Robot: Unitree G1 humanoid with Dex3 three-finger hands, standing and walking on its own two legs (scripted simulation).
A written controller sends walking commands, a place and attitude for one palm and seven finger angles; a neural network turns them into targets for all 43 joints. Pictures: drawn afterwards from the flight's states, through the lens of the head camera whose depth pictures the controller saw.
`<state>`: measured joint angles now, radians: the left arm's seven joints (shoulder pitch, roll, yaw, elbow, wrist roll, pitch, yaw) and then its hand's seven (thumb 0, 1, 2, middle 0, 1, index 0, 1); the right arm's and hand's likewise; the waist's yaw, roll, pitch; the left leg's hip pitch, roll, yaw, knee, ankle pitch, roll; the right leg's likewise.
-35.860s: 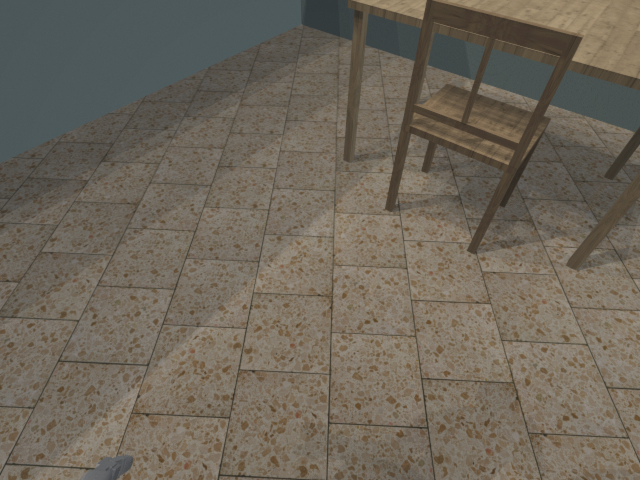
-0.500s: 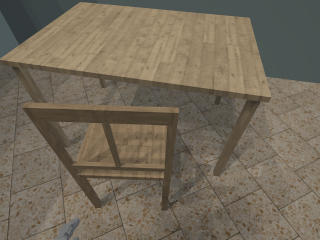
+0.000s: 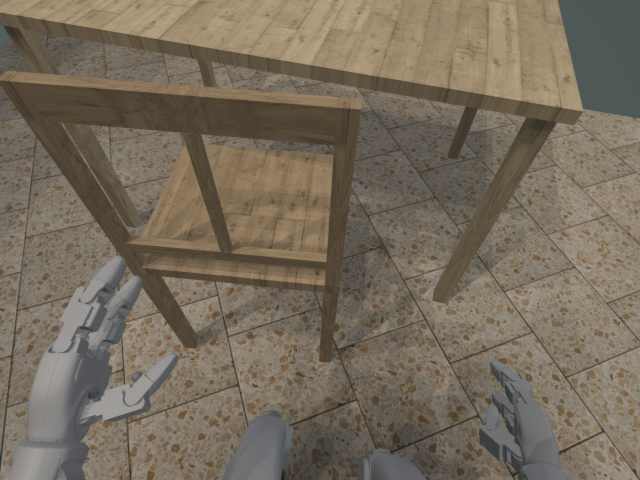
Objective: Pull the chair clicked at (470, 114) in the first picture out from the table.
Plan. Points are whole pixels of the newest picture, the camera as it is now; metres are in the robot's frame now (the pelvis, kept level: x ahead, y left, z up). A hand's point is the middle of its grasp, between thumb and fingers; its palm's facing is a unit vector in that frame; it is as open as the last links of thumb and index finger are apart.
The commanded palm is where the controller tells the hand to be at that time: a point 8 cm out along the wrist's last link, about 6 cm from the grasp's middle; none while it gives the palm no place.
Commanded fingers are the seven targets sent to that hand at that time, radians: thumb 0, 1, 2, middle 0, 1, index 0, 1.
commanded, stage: raise the hand toward the chair's back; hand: left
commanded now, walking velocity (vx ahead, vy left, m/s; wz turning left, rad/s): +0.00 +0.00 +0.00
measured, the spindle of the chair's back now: (211, 199) +0.50 +0.23 +0.01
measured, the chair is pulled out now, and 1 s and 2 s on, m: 0.15 0.15 0.15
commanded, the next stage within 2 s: aim the fingers beside a spindle in 1.48 s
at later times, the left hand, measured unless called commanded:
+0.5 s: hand (137, 344) +0.24 +0.23 +0.05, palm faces -0.05 -1.00 -0.02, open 15.2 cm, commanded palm +0.23 +0.30 +0.07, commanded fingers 0.00 -0.43 0.33 -0.07 -0.09 -0.07 -0.09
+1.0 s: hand (99, 319) +0.26 +0.27 +0.08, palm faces +0.03 -1.00 -0.07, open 16.9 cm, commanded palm +0.24 +0.32 +0.08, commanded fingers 0.00 -0.50 0.30 -0.06 -0.08 -0.06 -0.08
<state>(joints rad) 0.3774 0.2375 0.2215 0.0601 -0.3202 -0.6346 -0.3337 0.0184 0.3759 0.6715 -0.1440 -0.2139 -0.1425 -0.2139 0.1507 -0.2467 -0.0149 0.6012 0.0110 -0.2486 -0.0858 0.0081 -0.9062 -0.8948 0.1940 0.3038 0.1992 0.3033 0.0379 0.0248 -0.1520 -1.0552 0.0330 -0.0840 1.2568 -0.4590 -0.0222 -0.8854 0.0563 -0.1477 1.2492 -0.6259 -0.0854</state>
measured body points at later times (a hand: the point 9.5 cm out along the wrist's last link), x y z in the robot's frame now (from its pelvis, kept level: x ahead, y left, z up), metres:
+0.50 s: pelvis +0.02 +0.05 +0.02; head +0.09 +0.07 +0.46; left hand +0.24 +0.29 +0.06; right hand +0.19 -0.21 -0.06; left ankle +0.08 +0.14 -0.63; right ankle +0.00 -0.07 -0.63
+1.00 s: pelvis +0.01 +0.06 +0.03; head +0.07 +0.08 +0.47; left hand +0.25 +0.32 +0.09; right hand +0.18 -0.18 -0.04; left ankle +0.08 +0.14 -0.63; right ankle +0.00 -0.07 -0.63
